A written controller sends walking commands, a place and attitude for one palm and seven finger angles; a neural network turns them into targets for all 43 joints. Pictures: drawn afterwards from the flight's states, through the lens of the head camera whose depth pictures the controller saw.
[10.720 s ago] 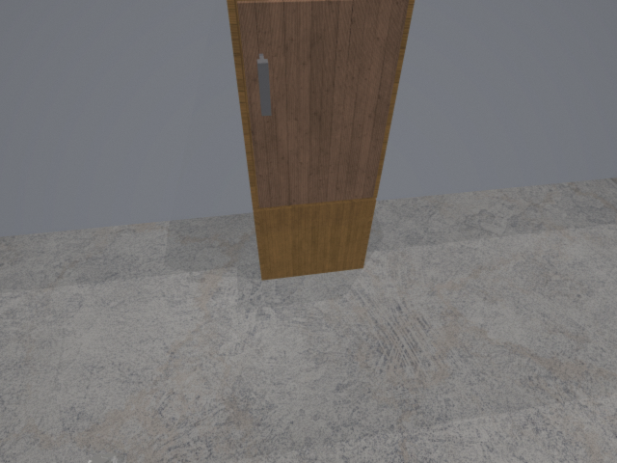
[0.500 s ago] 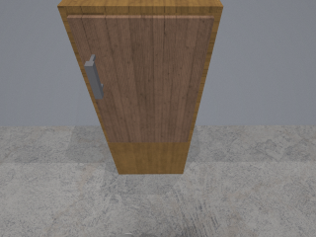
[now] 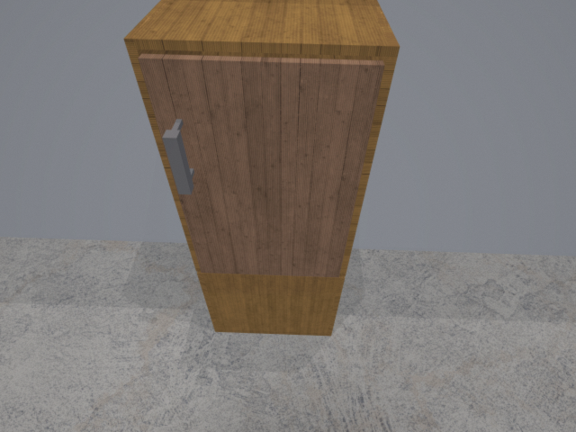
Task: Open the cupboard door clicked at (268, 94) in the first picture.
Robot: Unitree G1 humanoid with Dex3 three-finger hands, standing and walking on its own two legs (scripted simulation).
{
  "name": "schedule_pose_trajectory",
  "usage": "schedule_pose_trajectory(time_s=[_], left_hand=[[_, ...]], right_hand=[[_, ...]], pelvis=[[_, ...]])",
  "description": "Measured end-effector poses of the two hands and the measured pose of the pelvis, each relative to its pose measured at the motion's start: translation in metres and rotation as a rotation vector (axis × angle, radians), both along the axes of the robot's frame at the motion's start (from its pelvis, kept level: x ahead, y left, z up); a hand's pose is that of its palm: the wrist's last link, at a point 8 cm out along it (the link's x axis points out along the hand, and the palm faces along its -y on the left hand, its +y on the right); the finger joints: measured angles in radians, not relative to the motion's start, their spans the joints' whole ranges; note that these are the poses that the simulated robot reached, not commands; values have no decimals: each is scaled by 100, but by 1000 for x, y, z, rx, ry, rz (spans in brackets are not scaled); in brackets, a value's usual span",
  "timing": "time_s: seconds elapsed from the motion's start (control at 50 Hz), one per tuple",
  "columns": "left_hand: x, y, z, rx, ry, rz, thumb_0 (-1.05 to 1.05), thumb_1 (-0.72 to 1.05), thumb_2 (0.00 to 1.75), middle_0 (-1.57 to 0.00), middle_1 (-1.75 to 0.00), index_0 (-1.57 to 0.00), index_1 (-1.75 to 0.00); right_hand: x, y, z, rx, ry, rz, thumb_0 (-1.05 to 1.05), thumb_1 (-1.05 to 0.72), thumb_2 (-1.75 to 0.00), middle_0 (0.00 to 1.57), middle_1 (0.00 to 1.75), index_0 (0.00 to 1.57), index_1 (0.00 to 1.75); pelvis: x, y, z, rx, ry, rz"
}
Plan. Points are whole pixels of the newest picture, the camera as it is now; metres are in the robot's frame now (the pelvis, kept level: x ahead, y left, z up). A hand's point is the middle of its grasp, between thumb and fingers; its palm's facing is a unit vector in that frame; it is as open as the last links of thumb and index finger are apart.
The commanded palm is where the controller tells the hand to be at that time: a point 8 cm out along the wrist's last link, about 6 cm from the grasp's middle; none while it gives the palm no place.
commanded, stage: look again from close up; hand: left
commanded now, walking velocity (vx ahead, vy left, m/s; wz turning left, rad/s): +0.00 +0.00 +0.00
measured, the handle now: (182, 157) +0.56 +0.23 +0.08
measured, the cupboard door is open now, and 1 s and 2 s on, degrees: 0 0 0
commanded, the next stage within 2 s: raise the hand with hooked fingers in 0.52 s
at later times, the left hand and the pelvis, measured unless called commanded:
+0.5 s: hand out of the picture +0.01 +0.18 -0.17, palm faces +0.05 -0.98 -0.17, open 7.4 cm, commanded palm none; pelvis +0.01 +0.01 +0.01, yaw +0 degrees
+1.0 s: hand (160, 386) +0.19 +0.19 -0.03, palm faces -0.03 -1.00 +0.01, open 8.3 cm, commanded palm +0.14 +0.26 -0.02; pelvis -0.01 +0.00 -0.05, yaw -1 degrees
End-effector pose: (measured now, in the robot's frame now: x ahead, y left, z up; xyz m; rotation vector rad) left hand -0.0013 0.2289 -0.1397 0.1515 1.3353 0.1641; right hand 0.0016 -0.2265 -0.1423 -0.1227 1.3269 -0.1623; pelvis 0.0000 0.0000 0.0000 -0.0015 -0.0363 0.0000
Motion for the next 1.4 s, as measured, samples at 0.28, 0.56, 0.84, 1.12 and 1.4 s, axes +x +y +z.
schedule_pose_trajectory(time_s=[0.28, 0.56, 0.84, 1.12, 1.4], left_hand=[[-10, -1, -5, -36, 46, 28, 1, 91, 89, -20, -30, -20, -30], [1, 7, -3, -30, 32, 20, 1, 91, 89, -20, -30, -20, -30], [186, 21, 162, 46, -1166, -4, 2, 83, 86, -21, -35, -20, -35], [118, 43, 98, -54, -1188, -15, 2, 52, 73, -23, -55, -23, -55], [202, 46, 147, -179, -1215, -227, 1, 19, 59, -26, -76, -26, -76]], right_hand=[[17, 9, 7, -17, 2, 23, 0, -91, -90, 20, 30, 20, 30], [23, 14, 8, -20, 2, 21, 1, -92, -89, 20, 30, 20, 30], [115, 2, 35, -87, -599, 27, 1, -91, -89, 20, 30, 20, 30], [208, -18, 54, -183, -842, 205, 1, -91, -90, 20, 30, 20, 30], [150, 17, 10, -49, -668, 59, 1, -90, -89, 20, 30, 20, 30]], pelvis=[[7, 8, 4, -4, 1, 8], [10, 15, 6, -1, 3, 7], [-2, 17, -15, 3, 69, 15], [-3, -1, -69, -33, 200, 12], [-7, 6, -60, -38, 201, -6]])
